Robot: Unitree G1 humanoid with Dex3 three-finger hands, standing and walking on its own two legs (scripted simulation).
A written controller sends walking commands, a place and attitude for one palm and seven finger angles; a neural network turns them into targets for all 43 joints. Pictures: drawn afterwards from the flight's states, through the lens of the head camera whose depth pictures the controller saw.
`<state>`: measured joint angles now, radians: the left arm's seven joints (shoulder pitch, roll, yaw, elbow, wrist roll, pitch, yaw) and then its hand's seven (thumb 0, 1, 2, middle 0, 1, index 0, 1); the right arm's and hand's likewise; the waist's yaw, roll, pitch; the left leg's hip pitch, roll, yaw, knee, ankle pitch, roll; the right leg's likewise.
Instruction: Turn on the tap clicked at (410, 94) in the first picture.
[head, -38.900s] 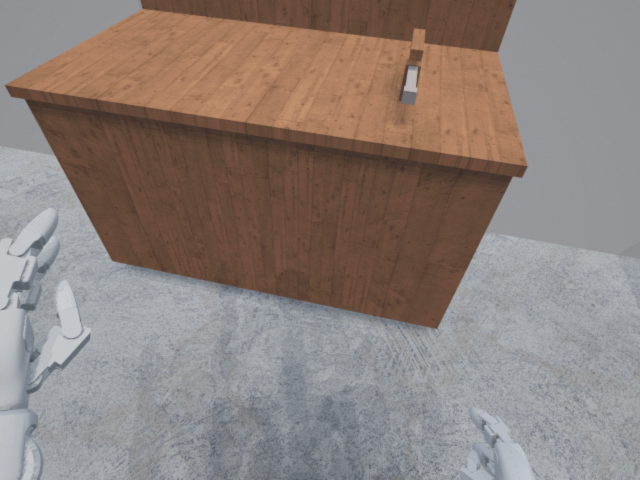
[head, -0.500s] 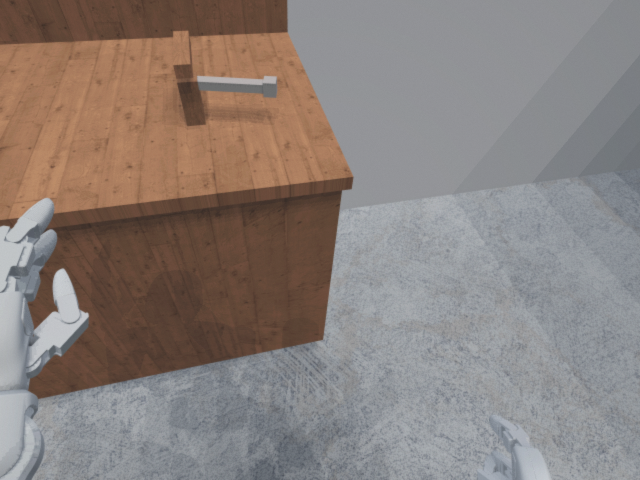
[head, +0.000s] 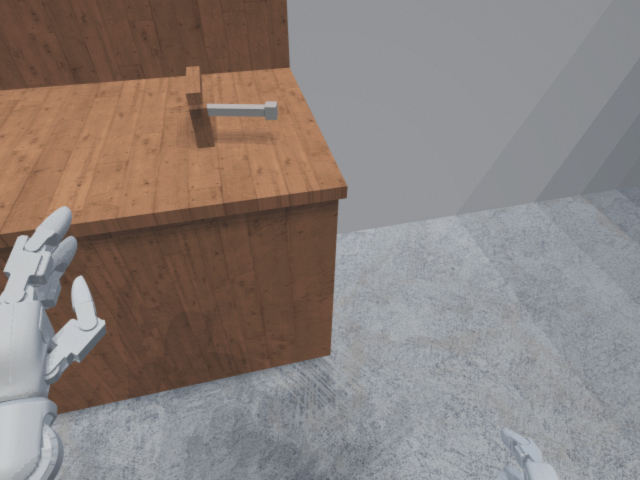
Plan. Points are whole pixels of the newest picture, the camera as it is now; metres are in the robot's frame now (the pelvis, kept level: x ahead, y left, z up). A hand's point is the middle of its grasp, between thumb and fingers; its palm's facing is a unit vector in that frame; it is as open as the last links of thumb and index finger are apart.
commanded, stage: stop stepping back and stand still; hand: left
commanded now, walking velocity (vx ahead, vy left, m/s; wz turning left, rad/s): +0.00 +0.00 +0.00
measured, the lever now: (271, 110) +0.79 +0.15 +0.10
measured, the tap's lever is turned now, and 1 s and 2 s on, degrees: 76 76 76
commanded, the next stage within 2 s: stand and check the lever's angle in 0.26 s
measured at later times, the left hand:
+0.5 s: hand (59, 324) +0.22 +0.27 +0.16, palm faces +0.38 -0.85 -0.38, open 7.5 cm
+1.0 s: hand (41, 330) +0.21 +0.28 +0.16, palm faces +0.39 -0.84 -0.37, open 7.5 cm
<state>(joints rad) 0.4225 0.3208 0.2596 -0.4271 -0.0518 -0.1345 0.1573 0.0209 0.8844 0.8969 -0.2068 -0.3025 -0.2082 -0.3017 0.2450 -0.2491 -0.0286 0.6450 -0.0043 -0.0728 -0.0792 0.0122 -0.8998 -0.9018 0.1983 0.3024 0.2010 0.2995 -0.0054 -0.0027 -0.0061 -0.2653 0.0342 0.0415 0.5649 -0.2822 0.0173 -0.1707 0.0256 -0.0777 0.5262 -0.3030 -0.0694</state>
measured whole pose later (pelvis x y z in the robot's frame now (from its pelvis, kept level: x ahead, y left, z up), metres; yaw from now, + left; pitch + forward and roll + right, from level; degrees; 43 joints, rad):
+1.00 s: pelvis +0.00 +0.04 +0.01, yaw -1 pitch +0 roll -1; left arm 0.47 0.35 0.30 -0.45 -0.05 -0.12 0.17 0.02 0.89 0.90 -0.21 -0.30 -0.21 -0.30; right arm 0.19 -0.20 0.00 0.61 -0.01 -0.08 -0.08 0.01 -0.90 -0.90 0.20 0.30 0.20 0.30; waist 0.01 0.03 0.01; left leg -0.28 0.02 0.05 0.45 -0.17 0.03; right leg -0.17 0.02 -0.06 0.39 -0.21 -0.01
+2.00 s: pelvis +0.00 +0.03 +0.01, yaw -1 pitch -1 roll -1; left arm 0.48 0.35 0.29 -0.45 -0.05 -0.10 0.16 0.02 0.89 0.90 -0.21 -0.30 -0.21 -0.30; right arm 0.19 -0.21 0.00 0.61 -0.01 -0.06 -0.07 0.01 -0.90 -0.90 0.20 0.30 0.20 0.30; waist 0.02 0.04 0.00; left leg -0.27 0.03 0.04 0.45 -0.17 0.01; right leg -0.16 0.03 -0.06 0.38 -0.21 -0.02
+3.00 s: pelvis +0.00 +0.03 +0.01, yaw +0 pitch -1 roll -1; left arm 0.48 0.35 0.29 -0.45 -0.05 -0.10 0.16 0.02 0.89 0.90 -0.21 -0.30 -0.21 -0.30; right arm 0.19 -0.21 0.00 0.61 -0.01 -0.06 -0.07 0.01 -0.90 -0.90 0.20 0.30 0.20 0.30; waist 0.02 0.03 0.01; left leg -0.27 0.03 0.03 0.45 -0.16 0.01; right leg -0.16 0.03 -0.07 0.38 -0.21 -0.02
